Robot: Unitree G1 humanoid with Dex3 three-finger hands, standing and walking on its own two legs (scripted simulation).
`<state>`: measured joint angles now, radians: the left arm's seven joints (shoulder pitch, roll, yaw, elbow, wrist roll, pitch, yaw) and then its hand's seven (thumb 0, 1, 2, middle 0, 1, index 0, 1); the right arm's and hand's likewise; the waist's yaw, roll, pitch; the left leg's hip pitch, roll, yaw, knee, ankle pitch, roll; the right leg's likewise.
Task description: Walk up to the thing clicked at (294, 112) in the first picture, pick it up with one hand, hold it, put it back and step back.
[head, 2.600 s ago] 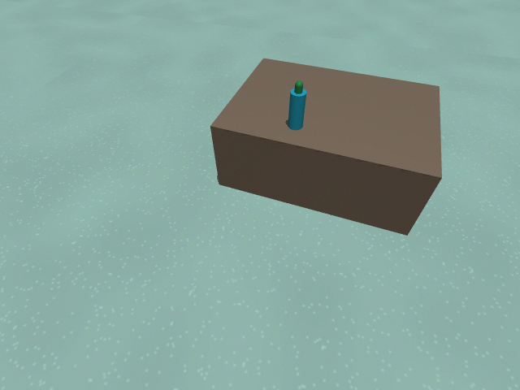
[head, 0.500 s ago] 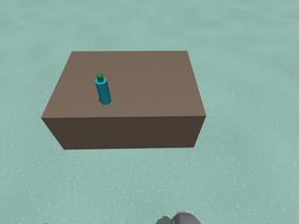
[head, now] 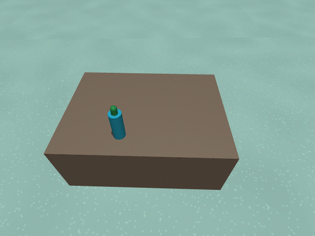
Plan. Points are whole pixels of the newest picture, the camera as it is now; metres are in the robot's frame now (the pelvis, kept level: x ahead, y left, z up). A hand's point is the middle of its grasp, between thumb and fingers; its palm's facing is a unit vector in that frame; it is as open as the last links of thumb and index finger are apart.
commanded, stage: walk up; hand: left
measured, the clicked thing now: (116, 121) +0.69 +0.24 -0.26
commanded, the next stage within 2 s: stand in 1.80 s
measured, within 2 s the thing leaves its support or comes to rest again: neither
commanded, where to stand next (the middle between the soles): +0.26 +0.02 m, yaw +0 degrees
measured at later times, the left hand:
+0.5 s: hand (73, 206) +0.24 +0.27 -0.12, palm faces -0.05 -0.90 -0.43, open 7.4 cm
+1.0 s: hand (74, 206) +0.25 +0.28 -0.15, palm faces +0.00 -0.94 -0.34, open 7.4 cm
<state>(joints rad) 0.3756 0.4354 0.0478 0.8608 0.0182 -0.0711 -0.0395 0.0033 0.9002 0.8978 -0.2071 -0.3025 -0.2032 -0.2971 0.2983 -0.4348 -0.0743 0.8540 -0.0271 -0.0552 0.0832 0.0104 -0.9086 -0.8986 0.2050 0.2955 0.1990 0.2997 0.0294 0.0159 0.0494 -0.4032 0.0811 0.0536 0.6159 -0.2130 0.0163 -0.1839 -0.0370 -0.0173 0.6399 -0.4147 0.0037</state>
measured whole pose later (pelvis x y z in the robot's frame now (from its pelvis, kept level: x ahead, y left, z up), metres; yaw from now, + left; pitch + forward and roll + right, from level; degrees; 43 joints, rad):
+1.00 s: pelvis +0.18 +0.02 +0.01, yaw +0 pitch -3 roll -1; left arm 0.12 0.37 0.00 1.10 0.00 -0.01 -0.01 0.00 0.91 0.90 -0.20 -0.30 -0.20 -0.30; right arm 0.08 -0.36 0.02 1.06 0.01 -0.02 0.02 0.01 -0.91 -0.90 0.21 0.30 0.20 0.30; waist 0.03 0.00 0.08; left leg -0.27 0.04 0.01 0.56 -0.25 -0.01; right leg -0.25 -0.03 -0.03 0.53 -0.24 0.02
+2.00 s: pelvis +0.20 +0.02 +0.03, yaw +1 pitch -2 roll +0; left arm 0.09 0.35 0.01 1.16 0.02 -0.01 -0.01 0.00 0.91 0.90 -0.20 -0.30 -0.20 -0.30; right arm 0.09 -0.35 0.00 1.15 -0.01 -0.02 0.01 0.01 -0.91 -0.90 0.21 0.30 0.20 0.30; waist 0.00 0.00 0.04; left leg -0.14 0.02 0.01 0.33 -0.16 -0.02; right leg -0.13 -0.04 -0.04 0.33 -0.17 0.02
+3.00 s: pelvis +0.22 +0.01 +0.03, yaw +1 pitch -2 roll +0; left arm 0.10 0.35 0.00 1.14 0.01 -0.01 0.00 0.00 0.91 0.90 -0.20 -0.30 -0.20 -0.30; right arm 0.09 -0.36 0.01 1.14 -0.01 -0.01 0.01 0.01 -0.91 -0.90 0.21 0.30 0.20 0.30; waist 0.00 0.01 0.04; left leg -0.10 0.03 0.01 0.31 -0.18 -0.03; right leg -0.10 -0.03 -0.04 0.32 -0.19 0.01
